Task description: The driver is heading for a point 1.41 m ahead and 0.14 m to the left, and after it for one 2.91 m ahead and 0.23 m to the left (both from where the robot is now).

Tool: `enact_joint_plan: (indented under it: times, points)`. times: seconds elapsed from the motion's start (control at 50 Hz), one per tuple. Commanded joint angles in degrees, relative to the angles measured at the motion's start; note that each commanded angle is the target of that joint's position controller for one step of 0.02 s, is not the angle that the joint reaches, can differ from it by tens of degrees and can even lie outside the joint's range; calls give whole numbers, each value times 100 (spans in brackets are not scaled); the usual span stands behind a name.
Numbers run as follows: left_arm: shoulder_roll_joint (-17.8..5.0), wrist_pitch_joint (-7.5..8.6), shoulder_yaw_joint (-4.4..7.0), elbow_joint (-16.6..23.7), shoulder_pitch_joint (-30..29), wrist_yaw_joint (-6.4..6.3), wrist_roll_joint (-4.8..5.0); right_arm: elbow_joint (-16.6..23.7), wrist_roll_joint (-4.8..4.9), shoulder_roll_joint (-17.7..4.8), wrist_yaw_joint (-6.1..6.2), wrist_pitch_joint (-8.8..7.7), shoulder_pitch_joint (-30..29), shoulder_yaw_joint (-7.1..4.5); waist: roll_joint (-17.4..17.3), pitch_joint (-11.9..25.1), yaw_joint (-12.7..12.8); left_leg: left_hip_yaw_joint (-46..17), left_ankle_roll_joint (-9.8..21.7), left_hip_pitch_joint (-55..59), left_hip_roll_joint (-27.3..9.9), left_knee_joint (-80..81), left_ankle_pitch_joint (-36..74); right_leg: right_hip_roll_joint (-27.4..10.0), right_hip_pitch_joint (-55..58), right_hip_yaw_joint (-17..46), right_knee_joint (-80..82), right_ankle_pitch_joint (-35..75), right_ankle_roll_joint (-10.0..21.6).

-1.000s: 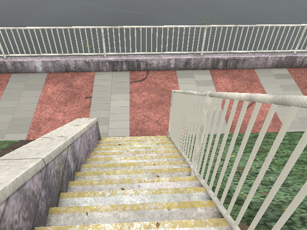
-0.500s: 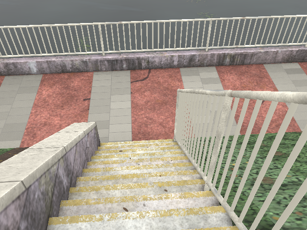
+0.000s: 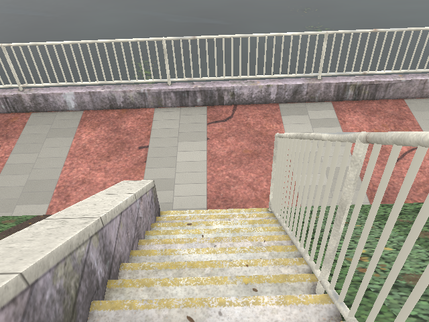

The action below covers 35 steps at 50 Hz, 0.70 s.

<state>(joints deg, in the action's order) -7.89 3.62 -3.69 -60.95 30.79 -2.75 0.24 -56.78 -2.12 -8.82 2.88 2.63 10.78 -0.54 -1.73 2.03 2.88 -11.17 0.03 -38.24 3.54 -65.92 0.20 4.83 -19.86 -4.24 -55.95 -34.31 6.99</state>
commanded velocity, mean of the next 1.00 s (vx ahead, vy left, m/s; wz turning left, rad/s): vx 0.01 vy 0.00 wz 0.00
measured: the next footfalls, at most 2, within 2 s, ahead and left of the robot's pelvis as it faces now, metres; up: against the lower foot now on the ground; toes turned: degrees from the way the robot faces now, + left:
left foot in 0.08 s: +0.13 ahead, +0.20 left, -0.01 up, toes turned -5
left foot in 0.98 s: +0.22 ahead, +0.17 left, -0.20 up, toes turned +5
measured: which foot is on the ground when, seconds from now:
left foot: up 0.00-0.06, down 0.08-0.82, up 0.84-0.96, down 0.98-1.00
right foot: down 0.00-0.96, up 0.98-1.00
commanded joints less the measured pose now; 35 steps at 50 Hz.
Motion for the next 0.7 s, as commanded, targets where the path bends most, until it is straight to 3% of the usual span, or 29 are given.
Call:
enact_joint_plan:
  times: [0.02, 0.08, 0.1, 0.12, 0.14, 0.22, 0.24, 0.28, 0.32, 0.4, 0.42, 0.44, 0.46, 0.48, 0.52, 0.56, 0.6, 0.62, 0.66, 0.68, 0.7]
  points:
    - [-712, -12, 158, -134, 942, -45, -142, 263, 28, -461, 21, -132, -176, -143, 671, -709, 150, -529, -96, -1476, -248, 325, -311, -1838, 944, 2722, 958, 5426, 742]
    - [-797, 21, 184, 38, 507, -7, -147, 316, 75, -611, -63, -233, -327, -217, 720, -674, 159, -323, -130, -922, -343, 573, -692, -1887, 388, 2930, 948, 4888, 919]
    - [-690, 13, 143, 36, 378, 34, -175, 416, 142, -763, -80, -297, -433, -262, 701, -795, 194, -335, -148, -785, -491, 947, -855, -1780, 146, 2934, 970, 4321, 910]
    - [-544, -28, 98, 102, 258, 54, -133, 451, 233, -787, -103, -316, -466, -279, 497, -893, 179, -144, -184, -548, -509, 1079, -926, -1650, -179, 2668, 1070, 3643, 826]
    - [-590, -51, 100, 170, 0, 79, -133, 465, 296, -739, -145, -287, -406, -264, 374, -908, 74, 71, -159, -191, -502, 1251, -749, -1551, -480, 2413, 1050, 3097, 747]
    - [-825, -43, 105, 347, -388, 119, -34, 404, 258, -652, -207, -155, -210, -243, 147, -804, -24, 512, -178, 763, -449, 1943, -123, -1285, -773, 1832, 1091, 1716, 244]
    - [-786, -49, 86, 372, -459, 119, -23, 409, 262, -640, -223, -157, -202, -235, 135, -795, -46, 548, -196, 920, -458, 2296, 139, -1211, -721, 1641, 1096, 1443, 119]
    - [-754, -78, 68, 416, -577, 125, -22, 387, 277, -633, -234, -151, -181, -227, 139, -752, -68, 575, -239, 1367, -433, 2959, 610, -1042, -643, 1217, 1195, 1071, -118]
    - [-885, -121, 97, 356, -515, 125, -53, 369, 319, -679, -248, -169, -241, -217, -18, -754, 24, 537, -353, 1763, -387, 3810, 1383, -846, -334, 797, 1463, 672, -388]
    - [-891, -158, 104, 191, -393, 129, -126, 483, 359, -792, -294, -168, -491, -292, 89, -819, 209, 499, -671, 2014, -313, 5003, 2089, -747, 752, 453, 2013, 1139, -475]
    - [-888, -133, 109, 208, -532, 130, -135, 481, 370, -775, -298, -180, -431, -306, 260, -817, 151, 492, -648, 2112, -373, 5136, 2196, -810, 848, 518, 1921, 1466, -444]
    - [-892, -111, 109, 186, -419, 136, -138, 475, 392, -838, -293, -197, -423, -336, 221, -727, 236, 509, -677, 2103, -354, 5255, 2374, -784, 1179, 438, 1981, 1735, -447]
    - [-934, -96, 136, 159, -415, 142, -142, 505, 392, -835, -290, -209, -516, -361, 392, -698, 278, 538, -629, 2100, -388, 5246, 2323, -840, 1283, 540, 1883, 2032, -416]
    - [-968, -83, 147, 171, -379, 127, -160, 509, 356, -829, -285, -218, -519, -373, 406, -633, 295, 577, -584, 1975, -398, 5230, 2473, -902, 1486, 585, 1715, 2375, -378]
    - [-939, -75, 136, 139, -132, 135, -142, 586, 395, -784, -277, -237, -789, -386, 420, -588, 459, 615, -508, 1838, -393, 5146, 2228, -976, 1563, 650, 1718, 2545, -371]
    - [-957, -30, 138, 137, 29, 129, -153, 663, 327, -781, -281, -242, -1041, -404, 635, -663, 590, 671, -367, 1347, -362, 4787, 1876, -1183, 1705, 930, 1589, 3134, -283]
    - [-1145, -14, 194, 127, 250, 81, -158, 779, 252, -826, -270, -277, -1295, -428, 963, -634, 753, 678, -223, 744, -287, 4315, 1065, -1365, 1866, 1276, 1349, 3981, -109]
    - [-1038, -49, 198, 145, 573, 30, -168, 769, 233, -827, -343, -255, -1291, -476, 536, -637, 937, 597, -110, 332, -125, 4054, 937, -1276, 1847, 1338, 1110, 3501, 63]
    - [-1102, -53, 237, 153, 746, -71, -182, 861, 232, -645, -406, -297, -1419, -444, 572, -541, 900, 549, -24, -59, -7, 3699, 716, -1330, 1835, 1582, 993, 3552, 182]
    - [-1122, -46, 319, 148, 809, -161, -154, 971, 93, -399, -478, -304, -1753, -355, 196, -728, 993, 424, -20, -257, 270, 3662, 1225, -1266, 1575, 1606, 864, 3989, 262]
    - [-1191, -34, 362, 220, 714, -204, -160, 1030, 89, -339, -496, -313, -1753, -319, 267, -639, 883, 436, -17, -270, 303, 3781, 1335, -1223, 1577, 1608, 748, 4036, 278]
